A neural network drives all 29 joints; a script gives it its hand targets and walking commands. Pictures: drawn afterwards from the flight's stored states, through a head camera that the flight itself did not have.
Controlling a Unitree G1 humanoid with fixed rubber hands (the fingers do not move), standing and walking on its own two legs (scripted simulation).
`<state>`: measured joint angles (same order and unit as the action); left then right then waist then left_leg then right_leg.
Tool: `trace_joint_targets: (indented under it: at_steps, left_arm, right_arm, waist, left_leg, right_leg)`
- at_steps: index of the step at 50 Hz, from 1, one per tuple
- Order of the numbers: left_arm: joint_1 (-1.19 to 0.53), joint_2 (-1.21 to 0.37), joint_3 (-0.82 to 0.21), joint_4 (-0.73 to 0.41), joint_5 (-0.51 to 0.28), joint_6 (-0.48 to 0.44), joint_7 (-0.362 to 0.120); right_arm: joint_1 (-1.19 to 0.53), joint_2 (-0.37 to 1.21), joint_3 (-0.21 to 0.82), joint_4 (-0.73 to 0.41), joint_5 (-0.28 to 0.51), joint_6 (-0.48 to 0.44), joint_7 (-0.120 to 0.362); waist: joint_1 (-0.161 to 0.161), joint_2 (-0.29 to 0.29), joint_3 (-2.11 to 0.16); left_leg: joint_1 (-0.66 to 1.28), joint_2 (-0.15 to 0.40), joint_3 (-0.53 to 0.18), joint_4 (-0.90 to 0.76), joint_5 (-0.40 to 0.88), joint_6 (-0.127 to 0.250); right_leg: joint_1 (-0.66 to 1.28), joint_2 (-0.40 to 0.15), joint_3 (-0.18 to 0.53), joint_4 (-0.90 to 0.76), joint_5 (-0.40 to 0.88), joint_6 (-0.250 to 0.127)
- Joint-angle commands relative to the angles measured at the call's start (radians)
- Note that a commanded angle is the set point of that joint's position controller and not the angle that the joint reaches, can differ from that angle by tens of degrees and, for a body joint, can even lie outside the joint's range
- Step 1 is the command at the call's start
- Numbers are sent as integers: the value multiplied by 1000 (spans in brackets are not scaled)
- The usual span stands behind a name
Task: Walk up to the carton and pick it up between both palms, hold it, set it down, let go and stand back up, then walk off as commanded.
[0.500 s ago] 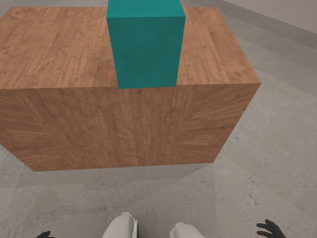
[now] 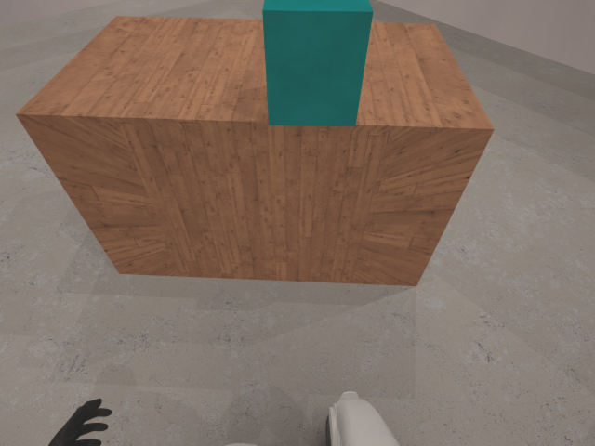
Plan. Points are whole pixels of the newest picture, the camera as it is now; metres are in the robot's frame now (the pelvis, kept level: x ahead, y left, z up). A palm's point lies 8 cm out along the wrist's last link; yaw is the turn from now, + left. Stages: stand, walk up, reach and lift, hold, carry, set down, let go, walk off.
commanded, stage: walk off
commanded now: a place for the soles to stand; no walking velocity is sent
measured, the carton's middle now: (313, 55) +0.92 -0.03 +0.10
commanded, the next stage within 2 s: stand in 1.94 s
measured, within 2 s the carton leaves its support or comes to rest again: neither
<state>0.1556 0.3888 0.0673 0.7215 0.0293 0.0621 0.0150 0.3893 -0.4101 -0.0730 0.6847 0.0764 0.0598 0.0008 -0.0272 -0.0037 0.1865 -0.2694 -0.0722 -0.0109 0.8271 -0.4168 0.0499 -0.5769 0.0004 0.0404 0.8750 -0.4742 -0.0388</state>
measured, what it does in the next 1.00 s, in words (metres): walks backwards: right foot, then left foot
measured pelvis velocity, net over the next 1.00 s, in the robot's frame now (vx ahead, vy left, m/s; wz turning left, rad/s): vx -0.08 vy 0.08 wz -0.07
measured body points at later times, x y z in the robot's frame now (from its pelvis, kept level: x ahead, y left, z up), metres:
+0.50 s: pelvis -0.11 +0.02 +0.02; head -0.14 +0.01 +0.47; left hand -0.07 +0.34 -0.08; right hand -0.02 -0.31 -0.07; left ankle -0.03 +0.12 -0.63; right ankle -0.11 -0.14 -0.70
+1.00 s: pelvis -0.08 +0.08 +0.02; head -0.08 +0.10 +0.47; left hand +0.03 +0.38 -0.09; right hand -0.06 -0.26 -0.04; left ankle -0.03 +0.18 -0.70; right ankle -0.08 -0.11 -0.64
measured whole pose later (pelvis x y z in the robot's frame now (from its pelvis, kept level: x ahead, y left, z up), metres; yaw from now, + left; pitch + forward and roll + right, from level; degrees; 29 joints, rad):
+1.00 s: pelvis -0.08 +0.08 +0.02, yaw -4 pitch -4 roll -1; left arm 0.34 0.40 0.08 0.73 0.02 0.00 -0.08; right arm 0.43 -0.43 -0.07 0.70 0.07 -0.08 0.00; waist -0.04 -0.04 0.05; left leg -0.30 0.01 -0.01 0.67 -0.31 0.03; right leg -0.45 0.00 0.13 1.08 -0.37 -0.02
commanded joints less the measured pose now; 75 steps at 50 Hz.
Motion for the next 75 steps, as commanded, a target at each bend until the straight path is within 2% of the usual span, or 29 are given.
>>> trace_joint_targets:
  at_steps: [1, 3, 9, 11, 13, 14, 15, 16, 17, 21, 25, 27, 29, 30, 32, 33, 35, 38, 40, 53, 57, 58, 59, 60, 61, 62, 63, 66, 75]
  left_arm:
    - [-57, 284, 109, -95, -22, -45, 4]
    - [163, 283, 110, -7, -31, -43, -9]
    - [229, 258, 94, -32, -25, -86, -48]
    - [301, 230, 98, -15, -28, -93, -38]
    - [503, 209, 119, 75, -19, -101, -22]
    - [542, 245, 114, 57, -11, -109, -13]
    - [372, 296, 109, -29, 13, -123, -3]
    - [312, 388, 124, -44, 5, -133, 4]
    - [253, 422, 131, -54, 2, -135, 1]
    - [104, 357, 109, -53, -7, -148, -3]
    - [183, 376, 109, -64, -3, -142, -19]
    - [126, 388, 101, -55, -1, -139, -27]
    - [109, 334, 87, -44, 8, -133, -35]
    - [137, 277, 66, -22, 7, -127, -36]
    - [180, 134, 46, -23, 13, -107, -42]
    - [227, 167, 61, -43, 6, -95, -40]
    - [150, 327, 104, -83, 2, -95, -52]
    - [239, 298, 103, -10, -16, -85, -79]
    - [241, 259, 100, -8, -5, -77, -89]
    - [111, 247, 88, -80, 3, -94, -105]
    - [207, 227, 94, -60, -12, -105, -100]
    - [309, 246, 106, -24, -19, -104, -99]
    - [405, 259, 122, 4, -18, -108, -89]
    - [440, 303, 126, 0, -9, -116, -67]
    - [392, 334, 121, -18, -5, -117, -57]
    - [262, 371, 127, -50, -5, -119, -54]
    - [208, 360, 120, -50, -8, -113, -56]
    - [149, 270, 92, -49, -11, -121, -49]
    - [247, 293, 87, -22, -12, -138, -21]
  right_arm:
    - [-214, -366, -79, -92, -154, -57, -20]
    - [-321, -307, -59, -90, -149, -59, -21]
    - [-62, -322, -92, -47, -169, -64, 12]
    - [-88, -313, -95, -60, -162, -53, 18]
    - [-186, -241, -80, -83, -156, -38, 27]
    - [-204, -170, -59, -112, -146, -33, 25]
    - [-175, -150, -52, -116, -131, -37, 19]
    - [-122, -234, -68, -107, -138, -52, 20]
    - [-143, -280, -78, -87, -134, -66, 27]
    - [5, -298, -87, -6, -124, -67, 53]
    - [-61, -278, -75, -28, -123, -77, 58]
    - [-26, -279, -82, -10, -111, -95, 57]
    - [106, -267, -94, 40, -122, -120, 49]
    - [247, -271, -112, 71, -123, -136, 40]
    - [332, -332, -139, 84, -140, -155, 3]
    - [229, -389, -131, 23, -139, -156, -5]
    - [44, -459, -130, -8, -97, -138, -11]
    - [-22, -377, -103, 11, -118, -174, -24]
    - [-3, -350, -96, 29, -107, -177, -26]
    - [95, -414, -110, 65, -121, -185, -24]
    - [14, -377, -87, 30, -113, -181, -18]
    - [-35, -356, -78, 21, -111, -173, -14]
    - [-29, -284, -58, 11, -111, -170, -21]
    - [-26, -228, -38, -7, -104, -165, -24]
    - [-26, -197, -24, 14, -97, -161, -35]
    - [21, -261, -40, 27, -103, -160, -37]
    - [15, -294, -53, 37, -98, -168, -44]
    - [56, -289, -56, 62, -81, -168, -31]
    - [-70, -228, -36, 3, -100, -159, -22]
  waist:
    - [25, 110, 70]
    - [111, 87, 23]
    - [2, 316, -161]
    - [38, 213, -180]
    - [170, -14, -73]
    - [201, -188, 22]
    - [115, -152, 128]
    - [82, -60, 106]
    - [66, -42, 127]
    - [-17, -130, 111]
    - [27, -150, 78]
    - [-15, -178, 54]
    - [-66, -142, -99]
    - [-118, -21, -212]
    - [-146, 143, -181]
    - [-65, 141, -167]
    - [-38, 86, -31]
    - [31, 50, -14]
    - [26, 65, -33]
    - [-32, 113, -93]
    - [51, 109, -129]
    - [128, 65, -170]
    - [173, -107, -202]
    - [204, -257, -213]
    - [178, -276, -146]
    - [111, -197, -136]
    - [85, -152, -60]
    - [65, -157, -53]
    - [106, -94, -109]
  left_leg:
    - [-648, 488, -793, -762, -706, 251]
    - [-501, 368, -451, -640, -438, 150]
    - [34, 244, -285, -508, -327, 123]
    - [-19, 257, -238, -414, -171, 128]
    - [-289, 81, -19, -55, -143, 3]
    - [-540, 12, -13, 235, -87, -2]
    - [-655, 22, -109, 331, 5, -47]
    - [-624, 81, -145, 340, -1, -34]
    - [-565, 59, -237, 396, 17, -14]
    - [-419, 66, -178, 425, 133, -41]
    - [-345, 101, -113, 233, 47, -28]
    - [-170, 170, -110, 87, 35, 2]
    - [97, 146, -56, -162, 45, 44]
    - [314, 101, -54, -276, 41, 38]
    - [330, 244, -431, -399, -272, -1]
    - [197, 412, -775, -549, -586, 42]
    - [-63, 492, -944, -755, -799, 143]
    - [-63, 372, -640, -634, -508, 66]
    - [-42, 332, -502, -586, -380, 81]
    - [93, 378, -422, -501, -238, 204]
    - [-94, 337, -265, -402, -6, 171]
    - [-237, 280, -170, -319, -63, 114]
    - [-281, 204, -80, -122, -18, 55]
    - [-381, 115, 2, 133, -19, 6]
    - [-534, 20, -21, 236, -134, -39]
    - [-534, 52, -69, 320, -86, -13]
    - [-482, 114, -87, 315, -33, 2]
    - [-403, 120, -68, 234, 61, -12]
    - [-406, 120, -30, 76, 7, -17]
  right_leg:
    - [140, 110, 231, 560, 27, 35]
    - [141, 167, 103, 666, 90, 45]
    - [155, 38, -15, -8, -181, 35]
    - [354, -3, -45, -278, -207, 23]
    - [589, 37, -62, -598, -89, 42]
    - [538, -101, 263, -572, -191, 25]
    - [321, -285, 572, -643, -356, -46]
    - [232, -417, 759, -799, -647, -153]
    - [142, -455, 831, -903, -859, -167]
    - [142, -302, 409, -718, -432, -164]
    - [161, -288, 388, -687, -504, -196]
    - [44, -299, 339, -651, -405, -185]
    - [53, -211, 180, -442, -268, -154]
    - [10, -129, 77, -182, -150, -122]
    - [-187, 78, 30, 374, -144, -49]
    - [-236, 75, 105, 475, -126, -14]
    - [-214, 36, 200, 464, -87, -12]
    - [-78, -17, 200, 365, 131, 7]
    - [-43, -7, 151, 357, 173, 4]
    - [-30, -100, 38, -14, 13, 17]
    - [267, -54, -58, -216, 66, -10]
    - [453, -30, -67, -236, 105, -22]
    - [588, -20, -14, -347, 48, -44]
    - [629, -122, 204, -494, -66, -75]
    - [579, -276, 541, -602, -210, -130]
    - [485, -371, 730, -706, -413, -177]
    - [388, -354, 685, -710, -437, -188]
    - [368, -241, 390, -618, -133, -110]
    - [536, -309, 357, -465, 534, -153]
